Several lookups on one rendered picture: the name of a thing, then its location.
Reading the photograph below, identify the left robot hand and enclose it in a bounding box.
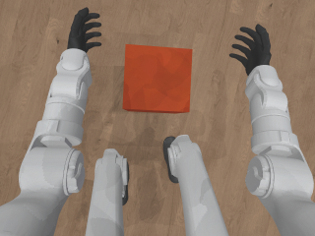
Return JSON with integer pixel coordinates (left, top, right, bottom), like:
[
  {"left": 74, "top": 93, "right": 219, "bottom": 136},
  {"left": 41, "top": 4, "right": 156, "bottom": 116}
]
[{"left": 67, "top": 7, "right": 101, "bottom": 53}]

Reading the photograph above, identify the left robot shin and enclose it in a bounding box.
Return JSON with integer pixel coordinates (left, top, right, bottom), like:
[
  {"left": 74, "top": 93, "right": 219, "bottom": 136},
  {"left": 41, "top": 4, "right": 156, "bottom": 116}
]
[{"left": 94, "top": 148, "right": 126, "bottom": 198}]

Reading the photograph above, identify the robot right thigh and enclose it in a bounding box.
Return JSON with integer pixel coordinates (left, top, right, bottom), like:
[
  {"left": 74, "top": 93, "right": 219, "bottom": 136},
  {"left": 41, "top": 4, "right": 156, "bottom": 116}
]
[{"left": 167, "top": 140, "right": 229, "bottom": 236}]

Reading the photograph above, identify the right robot hand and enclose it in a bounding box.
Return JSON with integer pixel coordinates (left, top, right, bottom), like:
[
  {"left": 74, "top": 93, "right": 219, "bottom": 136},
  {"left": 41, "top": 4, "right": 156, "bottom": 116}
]
[{"left": 229, "top": 24, "right": 272, "bottom": 76}]

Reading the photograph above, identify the right robot upper arm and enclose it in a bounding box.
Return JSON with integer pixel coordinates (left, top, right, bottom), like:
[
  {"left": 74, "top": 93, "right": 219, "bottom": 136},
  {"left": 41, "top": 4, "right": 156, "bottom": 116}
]
[{"left": 245, "top": 153, "right": 315, "bottom": 236}]

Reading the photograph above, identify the right robot forearm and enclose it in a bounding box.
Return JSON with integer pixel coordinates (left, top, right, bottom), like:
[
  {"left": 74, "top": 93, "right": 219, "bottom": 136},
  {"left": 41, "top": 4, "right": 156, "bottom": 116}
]
[{"left": 245, "top": 65, "right": 314, "bottom": 196}]

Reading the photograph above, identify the carton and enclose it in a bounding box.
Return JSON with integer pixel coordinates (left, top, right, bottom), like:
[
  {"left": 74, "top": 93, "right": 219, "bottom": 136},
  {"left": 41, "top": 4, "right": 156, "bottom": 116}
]
[{"left": 122, "top": 44, "right": 193, "bottom": 114}]

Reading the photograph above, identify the left robot forearm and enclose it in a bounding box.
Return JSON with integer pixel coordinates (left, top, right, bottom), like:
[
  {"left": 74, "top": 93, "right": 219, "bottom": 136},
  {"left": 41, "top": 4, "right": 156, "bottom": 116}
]
[{"left": 19, "top": 48, "right": 93, "bottom": 190}]

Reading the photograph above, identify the left robot upper arm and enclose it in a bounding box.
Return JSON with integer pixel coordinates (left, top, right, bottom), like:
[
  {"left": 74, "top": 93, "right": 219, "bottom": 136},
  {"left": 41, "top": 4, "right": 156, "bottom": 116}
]
[{"left": 0, "top": 147, "right": 86, "bottom": 236}]

